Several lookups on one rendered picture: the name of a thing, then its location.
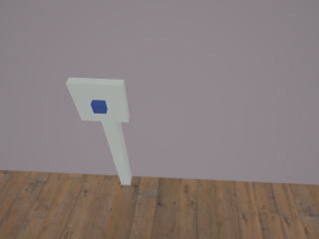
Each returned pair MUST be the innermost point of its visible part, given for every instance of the panel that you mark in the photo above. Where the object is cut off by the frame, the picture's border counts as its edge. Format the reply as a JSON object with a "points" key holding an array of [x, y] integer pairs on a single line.
{"points": [[113, 91]]}

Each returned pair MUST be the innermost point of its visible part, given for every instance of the button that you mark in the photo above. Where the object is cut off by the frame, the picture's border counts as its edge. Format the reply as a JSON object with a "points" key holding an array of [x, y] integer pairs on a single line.
{"points": [[99, 106]]}

